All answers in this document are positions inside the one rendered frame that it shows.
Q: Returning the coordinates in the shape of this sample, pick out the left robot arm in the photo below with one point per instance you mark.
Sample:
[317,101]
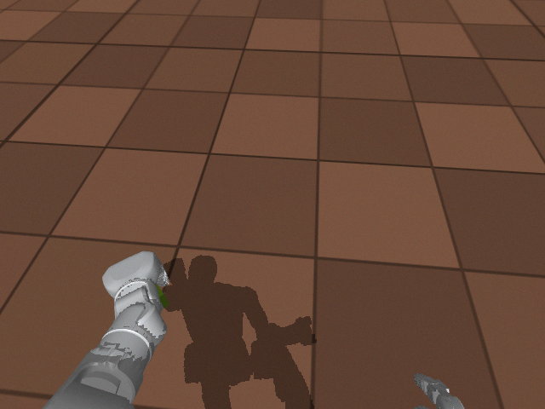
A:
[109,376]

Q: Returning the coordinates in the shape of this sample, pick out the cube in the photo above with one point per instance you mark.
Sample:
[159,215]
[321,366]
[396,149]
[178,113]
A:
[162,297]

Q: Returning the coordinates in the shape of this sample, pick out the left robot hand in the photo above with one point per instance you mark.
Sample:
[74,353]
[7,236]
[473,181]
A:
[143,265]

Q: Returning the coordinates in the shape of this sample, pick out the right robot hand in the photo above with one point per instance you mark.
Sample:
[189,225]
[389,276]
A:
[437,393]

